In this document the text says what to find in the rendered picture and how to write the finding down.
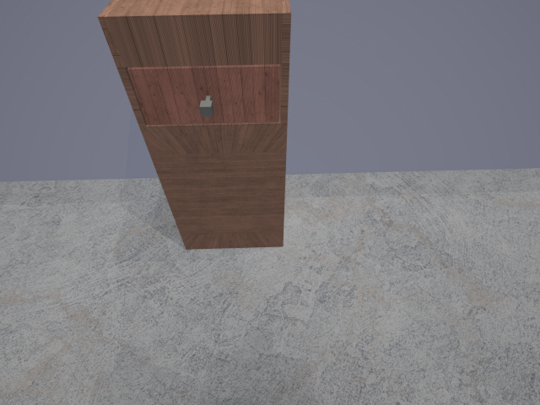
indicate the handle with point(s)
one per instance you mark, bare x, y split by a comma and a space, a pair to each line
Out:
206, 107

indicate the cabinet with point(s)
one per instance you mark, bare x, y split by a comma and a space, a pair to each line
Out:
224, 182

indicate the drawer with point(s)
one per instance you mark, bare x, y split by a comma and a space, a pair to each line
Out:
240, 93

